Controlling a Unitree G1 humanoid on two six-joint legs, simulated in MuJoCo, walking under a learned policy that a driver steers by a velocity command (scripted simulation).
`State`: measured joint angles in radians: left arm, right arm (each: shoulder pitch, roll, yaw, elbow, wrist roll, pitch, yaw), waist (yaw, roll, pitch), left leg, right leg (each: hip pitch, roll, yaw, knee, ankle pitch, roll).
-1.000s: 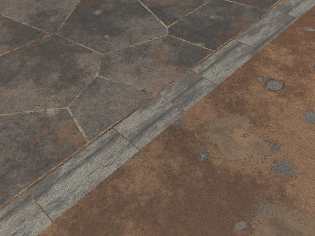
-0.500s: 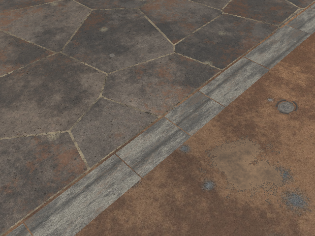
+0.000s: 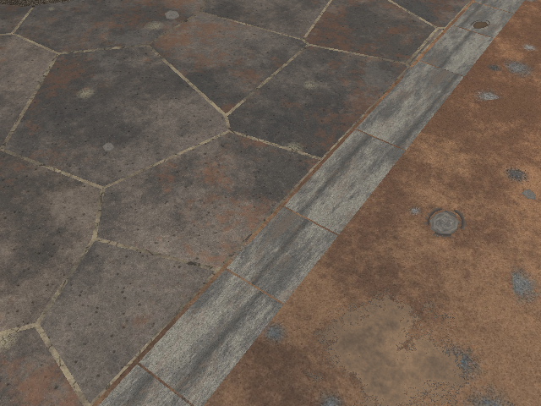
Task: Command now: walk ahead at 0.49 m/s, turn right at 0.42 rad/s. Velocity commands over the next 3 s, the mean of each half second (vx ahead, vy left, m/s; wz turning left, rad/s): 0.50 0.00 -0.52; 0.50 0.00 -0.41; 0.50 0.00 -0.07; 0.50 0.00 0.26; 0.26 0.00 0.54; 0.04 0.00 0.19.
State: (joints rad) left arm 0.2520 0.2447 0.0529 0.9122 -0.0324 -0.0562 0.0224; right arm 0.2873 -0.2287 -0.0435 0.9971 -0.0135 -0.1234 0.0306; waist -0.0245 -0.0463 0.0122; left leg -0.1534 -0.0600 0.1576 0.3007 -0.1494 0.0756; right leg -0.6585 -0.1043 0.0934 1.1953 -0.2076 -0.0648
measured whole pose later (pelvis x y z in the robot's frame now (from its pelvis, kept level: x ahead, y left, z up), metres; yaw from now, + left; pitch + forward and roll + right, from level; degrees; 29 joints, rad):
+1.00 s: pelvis +0.56 -0.14 +0.00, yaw -28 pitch +2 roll +1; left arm 0.29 0.27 0.05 0.75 -0.01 -0.06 0.00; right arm 0.25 -0.26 -0.06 0.81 0.00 -0.11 0.03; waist -0.02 -0.04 0.00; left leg -0.29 -0.06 0.02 0.42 -0.16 0.06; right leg -0.50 -0.01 0.07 1.17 -0.34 -0.05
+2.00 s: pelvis +1.04 -0.38 -0.02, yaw -17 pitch +3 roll -1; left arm 0.28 0.28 0.05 0.83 -0.01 -0.09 0.00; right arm 0.16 -0.29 -0.06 0.71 0.02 -0.07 0.04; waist 0.02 0.00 0.03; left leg -0.46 -0.06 0.01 0.59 -0.18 0.09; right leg -0.29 -0.02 0.01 1.14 -0.46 0.00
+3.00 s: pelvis +1.28 -0.43 -0.01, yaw +4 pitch -1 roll -1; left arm 0.19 0.25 0.03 0.86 0.02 -0.01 0.00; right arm 0.23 -0.21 -0.01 0.70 -0.02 0.00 -0.01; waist 0.03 0.00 0.01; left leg -0.21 -0.02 -0.03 0.54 -0.31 0.02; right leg -0.28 -0.03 -0.02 0.48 -0.18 0.03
